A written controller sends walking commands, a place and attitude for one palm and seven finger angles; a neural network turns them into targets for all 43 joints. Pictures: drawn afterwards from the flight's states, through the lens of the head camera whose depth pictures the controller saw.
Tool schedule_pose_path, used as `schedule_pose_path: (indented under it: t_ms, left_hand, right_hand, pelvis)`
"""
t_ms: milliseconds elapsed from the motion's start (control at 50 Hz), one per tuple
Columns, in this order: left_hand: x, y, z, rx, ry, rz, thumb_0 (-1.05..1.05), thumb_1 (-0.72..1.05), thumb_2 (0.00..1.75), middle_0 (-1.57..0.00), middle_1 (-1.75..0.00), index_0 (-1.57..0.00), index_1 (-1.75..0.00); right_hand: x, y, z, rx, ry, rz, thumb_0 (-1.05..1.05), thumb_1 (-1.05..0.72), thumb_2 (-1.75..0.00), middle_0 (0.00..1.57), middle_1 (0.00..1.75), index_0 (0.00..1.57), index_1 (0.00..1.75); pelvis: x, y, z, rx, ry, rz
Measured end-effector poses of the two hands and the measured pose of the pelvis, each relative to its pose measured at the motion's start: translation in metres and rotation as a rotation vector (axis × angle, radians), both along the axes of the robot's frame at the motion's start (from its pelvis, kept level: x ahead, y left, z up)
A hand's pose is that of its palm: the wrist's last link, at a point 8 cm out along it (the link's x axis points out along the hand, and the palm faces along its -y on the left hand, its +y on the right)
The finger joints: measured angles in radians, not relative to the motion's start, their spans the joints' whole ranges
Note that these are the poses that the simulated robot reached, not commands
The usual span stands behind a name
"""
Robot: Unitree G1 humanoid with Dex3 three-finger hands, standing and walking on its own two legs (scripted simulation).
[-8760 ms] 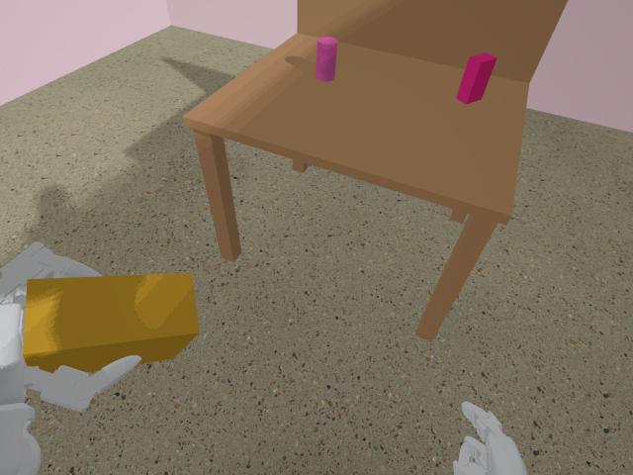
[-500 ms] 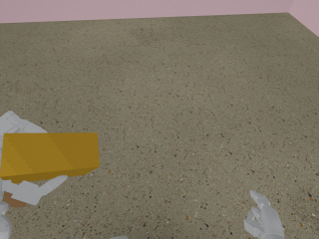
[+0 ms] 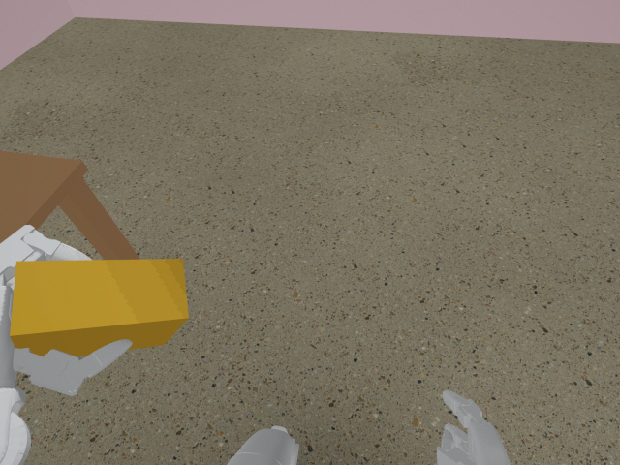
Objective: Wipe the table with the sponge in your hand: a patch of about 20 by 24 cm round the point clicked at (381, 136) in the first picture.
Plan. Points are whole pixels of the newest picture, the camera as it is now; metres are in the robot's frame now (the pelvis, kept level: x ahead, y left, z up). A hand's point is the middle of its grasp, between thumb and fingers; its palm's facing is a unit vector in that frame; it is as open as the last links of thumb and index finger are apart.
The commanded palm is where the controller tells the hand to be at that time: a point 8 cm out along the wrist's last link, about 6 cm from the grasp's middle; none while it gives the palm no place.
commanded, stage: turn to face it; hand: left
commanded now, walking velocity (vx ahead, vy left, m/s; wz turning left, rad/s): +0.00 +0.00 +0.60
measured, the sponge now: (128, 308) +0.23 +0.20 +0.14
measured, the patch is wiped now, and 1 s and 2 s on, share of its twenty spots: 0.00 0.00 0.00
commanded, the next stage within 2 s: take the last steps up to it in 1.48 s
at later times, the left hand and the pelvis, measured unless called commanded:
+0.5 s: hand out of the picture +0.06 +0.28 +0.19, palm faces +0.57 -0.68 -0.46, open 10.4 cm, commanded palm -0.01 +0.31 +0.19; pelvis -0.07 +0.00 +0.01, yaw +18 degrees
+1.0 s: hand out of the picture -0.09 +0.26 +0.18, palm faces +0.79 -0.46 -0.40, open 10.4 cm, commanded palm -0.17 +0.26 +0.19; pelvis -0.14 -0.06 -0.01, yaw +36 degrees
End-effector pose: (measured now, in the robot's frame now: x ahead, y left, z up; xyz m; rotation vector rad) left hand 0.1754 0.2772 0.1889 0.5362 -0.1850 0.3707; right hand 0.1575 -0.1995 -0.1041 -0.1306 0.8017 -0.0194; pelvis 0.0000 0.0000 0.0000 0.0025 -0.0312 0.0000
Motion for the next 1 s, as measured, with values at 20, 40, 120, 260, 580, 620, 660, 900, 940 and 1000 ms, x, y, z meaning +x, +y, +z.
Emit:
schedule_pose_path:
  t_ms: [20, 40, 120, 260, 580, 620, 660, 900, 940, 1000]
  left_hand:
    - [-0.006, 0.0, -0.002, -0.018, 0.008, 0.013, -0.01, -0.51, 1.02, -0.69, -1.38, -0.7, -1.37]
    - [-0.012, -0.001, -0.004, -0.032, 0.015, 0.022, -0.01, -0.51, 1.02, -0.69, -1.38, -0.7, -1.37]
    - [-0.034, 0.0, -0.005, -0.052, 0.012, 0.037, -0.01, -0.51, 1.02, -0.69, -1.38, -0.7, -1.37]
    - [-0.079, 0.025, 0.004, -0.019, -0.112, 0.08, -0.01, -0.51, 1.02, -0.69, -1.38, -0.7, -1.37]
    - [-0.195, 0.019, 0.014, 0.055, -0.021, 0.29, -0.01, -0.51, 1.02, -0.69, -1.38, -0.7, -1.37]
    - [-0.207, 0.012, 0.009, 0.069, -0.005, 0.345, -0.01, -0.51, 1.02, -0.69, -1.38, -0.7, -1.37]
    - [-0.217, 0.006, 0.003, 0.045, 0.005, 0.396, -0.01, -0.51, 1.02, -0.69, -1.38, -0.7, -1.37]
    - [-0.284, -0.017, 0.006, -0.004, -0.048, 0.484, -0.01, -0.51, 1.02, -0.69, -1.38, -0.7, -1.37]
    - [-0.3, -0.014, 0.008, 0.013, -0.088, 0.506, -0.01, -0.51, 1.02, -0.69, -1.38, -0.7, -1.37]
    - [-0.325, -0.011, 0.006, 0.039, -0.152, 0.523, -0.01, -0.51, 1.02, -0.69, -1.38, -0.7, -1.37]
  right_hand:
    - [-0.002, -0.006, 0.003, -0.017, 0.003, 0.002, 0.01, -0.9, -0.9, 0.21, 0.3, 0.21, 0.3]
    - [-0.003, -0.012, 0.006, -0.037, 0.003, 0.0, 0.01, -0.9, -0.9, 0.21, 0.3, 0.21, 0.3]
    - [-0.005, -0.033, 0.026, -0.129, -0.014, -0.004, 0.01, -0.9, -0.9, 0.2, 0.3, 0.21, 0.3]
    - [0.003, -0.04, 0.049, -0.272, -0.079, 0.054, 0.01, -0.9, -0.9, 0.2, 0.3, 0.2, 0.3]
    - [-0.027, 0.056, 0.016, 0.024, -0.035, 0.355, 0.01, -0.9, -0.9, 0.2, 0.3, 0.21, 0.3]
    - [-0.026, 0.055, 0.005, 0.042, -0.03, 0.394, 0.01, -0.9, -0.9, 0.21, 0.3, 0.21, 0.3]
    - [-0.024, 0.049, -0.001, 0.036, -0.018, 0.422, 0.01, -0.9, -0.9, 0.21, 0.3, 0.21, 0.3]
    - [-0.008, -0.001, 0.042, -0.191, -0.093, 0.458, 0.01, -0.9, -0.9, 0.2, 0.3, 0.2, 0.3]
    - [-0.007, 0.0, 0.047, -0.223, -0.116, 0.478, 0.01, -0.9, -0.9, 0.2, 0.3, 0.2, 0.3]
    - [-0.009, 0.008, 0.045, -0.237, -0.162, 0.498, 0.01, -0.9, -0.9, 0.2, 0.3, 0.2, 0.3]
  pelvis:
    - [-0.003, -0.001, 0.002, 0.008, -0.003, 0.012]
    - [-0.006, -0.002, 0.004, 0.015, -0.005, 0.025]
    - [-0.016, -0.006, 0.011, 0.037, 0.002, 0.084]
    - [-0.036, 0.005, 0.002, 0.019, 0.041, 0.171]
    - [-0.079, -0.022, 0.005, -0.034, 0.019, 0.364]
    - [-0.083, -0.033, -0.002, -0.02, 0.02, 0.38]
    - [-0.091, -0.042, -0.003, -0.014, 0.007, 0.407]
    - [-0.117, -0.063, 0.011, 0.035, 0.035, 0.562]
    - [-0.124, -0.062, 0.007, 0.024, 0.043, 0.587]
    - [-0.139, -0.058, -0.006, 0.012, 0.039, 0.622]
